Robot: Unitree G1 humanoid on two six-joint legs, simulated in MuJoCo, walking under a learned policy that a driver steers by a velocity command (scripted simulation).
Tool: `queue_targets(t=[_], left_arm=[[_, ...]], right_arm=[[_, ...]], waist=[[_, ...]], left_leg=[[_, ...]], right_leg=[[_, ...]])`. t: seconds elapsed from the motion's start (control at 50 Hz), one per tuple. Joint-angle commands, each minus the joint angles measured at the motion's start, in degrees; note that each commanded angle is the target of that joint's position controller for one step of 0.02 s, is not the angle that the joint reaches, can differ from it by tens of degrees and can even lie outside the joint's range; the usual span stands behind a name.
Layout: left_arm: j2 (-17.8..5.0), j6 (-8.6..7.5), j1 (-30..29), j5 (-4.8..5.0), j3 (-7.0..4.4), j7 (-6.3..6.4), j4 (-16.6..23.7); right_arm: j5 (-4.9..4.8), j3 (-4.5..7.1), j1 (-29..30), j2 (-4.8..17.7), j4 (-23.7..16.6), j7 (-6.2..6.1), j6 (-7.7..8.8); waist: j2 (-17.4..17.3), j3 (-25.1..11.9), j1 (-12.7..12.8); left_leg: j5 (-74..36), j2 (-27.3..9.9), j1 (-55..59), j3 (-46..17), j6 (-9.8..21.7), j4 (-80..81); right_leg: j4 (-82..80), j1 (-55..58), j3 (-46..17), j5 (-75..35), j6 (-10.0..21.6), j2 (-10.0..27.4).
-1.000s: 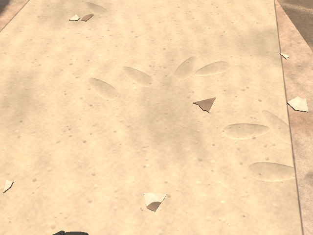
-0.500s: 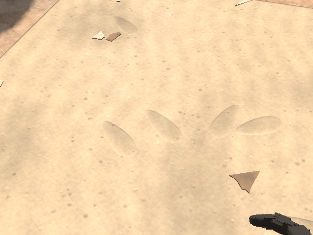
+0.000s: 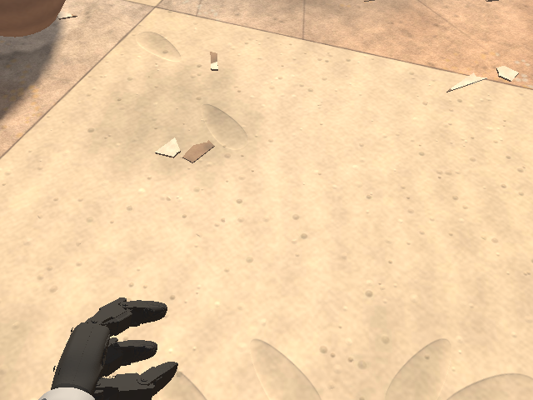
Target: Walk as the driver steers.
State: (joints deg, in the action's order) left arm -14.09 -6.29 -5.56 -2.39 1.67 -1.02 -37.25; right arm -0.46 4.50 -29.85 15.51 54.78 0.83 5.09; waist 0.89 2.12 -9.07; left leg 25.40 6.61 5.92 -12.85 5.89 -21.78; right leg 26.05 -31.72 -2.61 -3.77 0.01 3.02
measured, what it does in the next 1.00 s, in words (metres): walks ahead, turning right: right foot, then left foot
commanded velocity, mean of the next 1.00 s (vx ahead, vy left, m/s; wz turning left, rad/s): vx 0.18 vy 0.00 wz -0.37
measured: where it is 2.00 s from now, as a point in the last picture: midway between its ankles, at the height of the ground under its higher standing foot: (204, 281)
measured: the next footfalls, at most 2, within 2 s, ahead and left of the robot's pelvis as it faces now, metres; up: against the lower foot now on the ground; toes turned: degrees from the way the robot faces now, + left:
right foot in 0.02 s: +0.22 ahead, -0.15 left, +0.00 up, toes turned +2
left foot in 0.38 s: +0.39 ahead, +0.10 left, +0.00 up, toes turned -6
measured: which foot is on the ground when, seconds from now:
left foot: down 0.00-0.02, up 0.04-0.36, down 0.38-0.76, up 0.78-1.00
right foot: up 0.00-0.00, down 0.02-0.38, up 0.40-0.74, down 0.76-1.00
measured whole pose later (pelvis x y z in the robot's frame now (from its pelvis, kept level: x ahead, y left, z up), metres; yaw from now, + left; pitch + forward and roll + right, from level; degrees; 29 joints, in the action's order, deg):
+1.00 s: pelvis +0.27 -0.06 +0.02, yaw -25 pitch +2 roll +1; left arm -13.5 -0.2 9.2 -1.2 -2.0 1.0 -38.0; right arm -0.7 5.2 -10.1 18.1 47.5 -1.6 -1.8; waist -2.7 -0.2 -1.4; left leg 17.6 -2.8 -31.1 0.7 -3.2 -59.8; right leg 26.5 -16.8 2.4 11.9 3.5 -0.5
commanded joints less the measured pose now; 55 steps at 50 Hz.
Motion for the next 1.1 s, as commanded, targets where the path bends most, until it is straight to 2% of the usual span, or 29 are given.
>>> queue_targets(t=[0.02,0.04,0.06,0.08,0.1,0.12,0.16,0.22,0.28,0.36,0.38,0.4,0.42,0.44,0.46,0.52,0.62,0.74,0.76,0.78,0.8,0.82,0.84,0.86,0.9,0.96,1.0,1.02,1.1], left_arm=[[-14.6,-1.7,28.57,-1.99,-5.03,2.6,-2.85],[-17.95,-1.09,30.83,-2.67,-5.88,1.67,-2.81],[-15.2,-1.04,27.62,1.84,-6.08,1.13,-2.34],[-9.79,-0.42,24.36,1.75,-5.36,1.35,-1.6],[-7.07,-0.41,21.34,2.11,-4.58,1.04,-3.23],[-5.92,-0.73,20.29,2.72,-4.06,0.75,-4.37],[-7.34,-0.8,18.32,2.72,-4.48,0.41,-6.26],[-11.08,-0.03,13.42,3.05,-6.02,0.83,-5.72],[-14.38,1.05,14.35,4.46,-7.49,1.63,-5.56],[-11.53,2.0,16.69,4.62,-7.15,2.29,-5.29],[-8.03,2.11,18.23,3.8,-6.25,2.13,-4.52],[-3.94,2.18,26.3,3.05,-5.08,1.83,-4.56],[-7.5,2.74,32.85,4.23,-5.72,1.8,-4.88],[-11.16,3.94,30.83,4.66,-6.79,2.11,-4.66],[-12.21,5.29,28.12,4.5,-7.42,2.7,-4.46],[-10.39,8.69,27.45,3.73,-7.97,3.87,-3.41],[-6.01,9.03,21.6,3.46,-7.0,2.44,1.35],[-7.26,10.06,22.04,3.19,-8.18,-0.13,2.45],[-8.52,9.96,24.38,2.57,-8.83,0.38,1.44],[-14.62,9.51,26.01,2.18,-10.4,1.44,1.73],[-20.28,8.77,23.49,0.63,-10.77,1.75,4.28],[-17.36,7.37,24.66,-0.18,-10.06,1.05,4.45],[-15.94,6.37,22.83,0.01,-9.33,0.89,4.09],[-13.95,6.05,18.89,1.13,-8.8,1.21,4.27],[-9.51,6.08,14.07,2.15,-6.89,1.91,4.74],[-3.22,5.08,12.67,0.67,-4.45,2.29,2.84],[-10.74,4.99,18.07,1.51,-7.11,2.61,0.64],[-12.28,4.72,19.28,1.6,-7.67,2.81,-0.13],[-10.23,2.17,21.41,2.42,-7.97,3.49,-2.54]], right_arm=[[-1.53,1.45,5.49,6.76,-7.0,-1.02,0.5],[-4.01,0.02,-3.39,0.77,-9.09,-2.46,0.28],[-1.44,-2.2,-5.33,0.11,-8.46,-1.76,-0.11],[-2.47,-1.21,1.39,4.19,-9.43,-1.89,-0.83],[-1.95,-0.86,7.54,5.94,-10.21,-1.83,-1.29],[-1.03,-0.77,10.67,5.83,-10.75,-1.7,-1.47],[0.14,-1.61,12.74,2.64,-13.19,-1.04,-1.44],[0.29,-2.94,15.69,0.54,-14.75,-0.73,-0.36],[-0.04,-2.18,19.64,4.49,-15.56,-0.58,-1.26],[1.52,-0.49,20.41,8.48,-16.3,-1.69,-2.01],[2.4,0.22,17.91,11.15,-16.44,-2.4,-1.95],[3.79,0.17,16.11,12.74,-17.48,-2.92,-2.59],[3.41,0.12,17.1,11.37,-18.19,-2.39,-3.54],[1.87,-0.01,20.06,9.51,-18.91,-2.3,-4.09],[0.97,-0.49,22.66,7.44,-19.04,-2.38,-4.24],[2.05,-0.34,29.37,6.91,-19.0,-2.63,-4.04],[1.47,0.8,29.33,7.63,-17.41,-3.84,-3.56],[-1.31,2.29,27.61,9.65,-14.88,-2.38,-4.01],[-1.55,1.96,25.08,7.91,-13.47,-2.0,-4.24],[0.0,1.23,23.02,5.01,-13.31,-1.5,-4.72],[1.73,0.69,24.76,4.36,-16.66,-1.75,-4.89],[1.17,1.59,29.29,7.34,-16.72,-2.17,-4.98],[-0.15,1.82,29.54,7.62,-16.65,-2.56,-5.23],[0.0,1.87,27.58,6.92,-15.02,-3.25,-5.59],[0.81,2.09,23.4,7.58,-12.65,-3.51,-6.28],[-0.11,0.94,19.05,4.48,-9.42,-2.63,-6.51],[-0.98,0.81,22.3,6.14,-10.98,-1.56,-5.96],[-1.39,1.22,24.22,7.68,-12.33,-1.28,-5.58],[-1.52,2.19,23.15,7.4,-12.35,-1.12,-3.95]], waist=[[-0.83,-17.55,16.77],[16.47,-31.55,12.19],[19.34,-36.61,13.02],[14.11,-28.4,14.68],[5.63,-17.11,14.15],[1.88,-12.14,13.07],[2.59,-6.03,9.02],[2.89,-6.55,6.8],[5.95,-7.98,6.46],[4.27,-6.88,4.62],[-1.28,-9.21,4.41],[-13.89,-16.19,7.13],[-18.4,-22.52,8.74],[-15.16,-19.23,8.87],[-11.71,-14.31,8.89],[-9.58,-8.13,12.01],[-8.13,-9.43,10.92],[-8.15,-9.57,11.9],[-4.76,-8.75,12.37],[9.88,-6.53,11.29],[21.91,-6.76,9.93],[13.36,-11.07,14.36],[9.92,-9.37,12.72],[6.63,-8.97,10.56],[7.24,-9.79,8.01],[5.18,-10.12,7.14],[9.08,-7.87,11.53],[9.46,-6.13,12.39],[5.65,-2.15,12.14]], left_leg=[[-31.44,-2.18,-25.06,-0.74,-1.31,-38.95],[11.8,3.31,-37.74,6.04,-3.28,-59.72],[9.24,-2.08,-45.88,-0.18,-5.84,-68.28],[6.49,-5.2,-49.73,2.88,-6.59,-67.31],[4.05,-6.96,-50.31,6.08,-7.13,-62.8],[3.45,-8.0,-49.6,6.55,-7.14,-58.28],[2.23,-9.92,-44.4,8.16,-6.91,-47.78],[-9.37,-7.27,-30.89,11.23,-7.47,-25.16],[-22.74,-4.71,-24.07,9.37,-7.63,-14.36],[-32.33,-6.99,-13.77,7.29,-4.84,-4.93],[-47.18,-14.17,-6.97,3.33,-1.92,-4.19],[-68.85,-30.72,2.49,-8.66,5.46,-6.91],[-62.12,-35.02,1.89,-14.28,9.89,-5.17],[-46.55,-32.02,-0.61,-12.37,10.05,-2.29],[-34.89,-28.5,-5.13,-7.72,8.39,0.21],[-28.04,-24.5,-19.58,3.22,7.01,5.26],[-30.62,-25.5,-18.34,12.69,6.82,5.37],[-25.18,-26.22,-18.12,18.6,1.16,-2.13],[-20.01,-23.35,-21.87,20.54,-2.27,-7.9],[-5.31,-16.65,-33.82,26.28,-7.82,-23.5],[13.32,-9.44,-48.49,21.98,-11.03,-39.9],[12.41,-9.29,-48.23,13.37,-9.75,-47.73],[7.48,-9.87,-48.32,11.8,-8.19,-48.93],[2.56,-10.74,-48.18,10.81,-7.67,-47.44],[-3.36,-10.57,-43.03,11.35,-8.52,-48.19],[-9.44,-11.39,-35.11,10.53,-9.44,-38.17],[-9.93,-10.29,-39.39,12.8,-8.92,-34.14],[-9.98,-10.76,-43.29,11.11,-8.14,-33.32],[-11.08,-11.96,-57.49,5.71,-5.79,-34.98]], right_leg=[[3.28,46.62,-6.31,-14.98,2.6,11.21],[8.71,62.92,-27.69,-47.65,11.39,32.89],[4.51,65.1,-36.56,-32.31,18.36,27.98],[1.93,58.34,-27.44,-23.8,17.63,23.52],[-0.51,47.25,-18.58,-24.9,15.57,18.1],[-2.4,40.38,-14.92,-26.32,14.6,15.07],[-7.41,28.62,-12.37,-28.74,14.09,12.38],[-9.5,16.22,-5.56,-32.82,13.63,7.84],[-8.53,15.06,-6.65,-19.88,10.89,6.69],[1.16,10.39,-10.21,1.08,4.11,2.04],[11.71,5.32,-7.39,13.88,1.34,-2.69],[27.94,-3.6,-2.43,44.24,-1.48,-7.0],[38.35,-4.86,-3.06,45.32,-2.49,-4.3],[44.13,-8.48,-1.76,40.83,-3.53,-1.81],[46.31,-10.81,-0.6,36.93,-4.34,-0.29],[48.41,-5.21,0.86,29.08,-5.9,1.82],[32.25,0.32,2.56,21.61,-4.07,3.83],[8.66,15.58,8.29,16.27,1.64,-0.8],[3.16,21.14,6.84,11.16,3.65,-2.4],[-3.89,28.32,-8.35,-7.76,7.94,7.62],[-4.84,29.97,-24.76,-18.82,18.85,20.63],[-6.44,27.34,-23.24,-13.38,20.72,20.12],[-6.34,25.71,-18.27,-8.61,17.49,16.89],[-5.78,24.9,-14.62,-4.06,13.94,13.76],[-5.61,21.89,-9.27,-6.62,11.86,11.48],[-7.13,20.49,-1.95,-1.79,10.5,9.2],[-13.99,23.76,-6.77,26.06,11.76,12.03],[-16.7,25.7,-11.16,34.93,12.25,14.73],[-20.34,36.41,-14.31,40.61,11.05,19.87]])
